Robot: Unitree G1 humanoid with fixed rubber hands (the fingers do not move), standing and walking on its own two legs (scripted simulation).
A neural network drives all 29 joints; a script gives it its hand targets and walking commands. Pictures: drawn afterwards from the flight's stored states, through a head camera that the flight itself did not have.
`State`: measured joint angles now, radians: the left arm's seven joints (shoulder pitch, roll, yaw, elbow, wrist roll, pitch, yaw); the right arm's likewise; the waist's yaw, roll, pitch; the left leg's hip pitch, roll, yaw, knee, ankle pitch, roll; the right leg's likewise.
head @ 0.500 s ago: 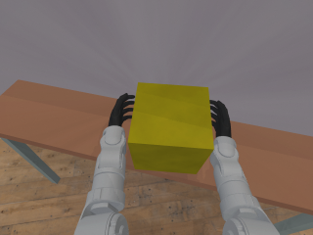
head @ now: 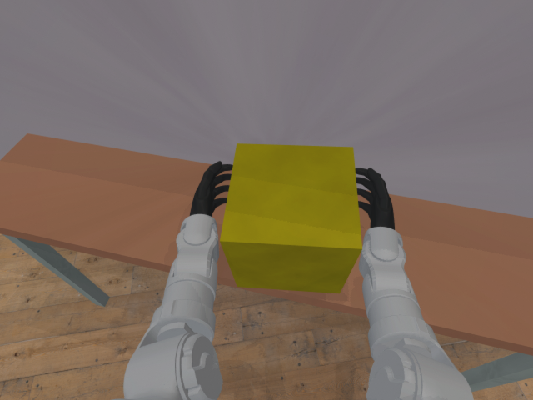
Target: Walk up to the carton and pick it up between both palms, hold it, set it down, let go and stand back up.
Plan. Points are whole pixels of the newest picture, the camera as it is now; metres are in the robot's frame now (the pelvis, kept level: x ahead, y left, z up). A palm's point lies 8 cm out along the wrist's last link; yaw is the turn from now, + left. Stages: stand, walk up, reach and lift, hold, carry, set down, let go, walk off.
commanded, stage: set down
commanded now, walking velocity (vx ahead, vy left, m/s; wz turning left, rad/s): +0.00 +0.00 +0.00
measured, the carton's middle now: (290, 222) +0.38 -0.04 +0.01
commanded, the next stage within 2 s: none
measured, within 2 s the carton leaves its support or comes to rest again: rests again in 0.36 s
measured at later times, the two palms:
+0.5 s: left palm (205, 216) +0.39 +0.10 +0.03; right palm (374, 224) +0.36 -0.17 +0.03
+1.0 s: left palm (207, 216) +0.40 +0.10 +0.03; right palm (375, 225) +0.36 -0.18 +0.02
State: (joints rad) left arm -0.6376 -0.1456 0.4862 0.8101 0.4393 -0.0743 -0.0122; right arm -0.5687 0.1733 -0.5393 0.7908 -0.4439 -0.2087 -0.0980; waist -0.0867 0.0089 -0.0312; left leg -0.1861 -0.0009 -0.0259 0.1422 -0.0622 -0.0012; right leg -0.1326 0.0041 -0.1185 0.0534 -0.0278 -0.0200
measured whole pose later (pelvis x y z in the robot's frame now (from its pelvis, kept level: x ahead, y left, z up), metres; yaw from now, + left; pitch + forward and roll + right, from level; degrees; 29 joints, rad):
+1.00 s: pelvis +0.00 +0.00 +0.00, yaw -1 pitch +12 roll +0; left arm -0.68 -0.17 0.60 0.87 0.53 -0.20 -0.03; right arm -0.60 0.22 -0.69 0.79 -0.61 -0.29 -0.07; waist -0.06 0.01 -0.06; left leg -0.30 0.00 -0.02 0.13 -0.04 -0.01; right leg -0.26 0.01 -0.09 0.06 -0.01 -0.02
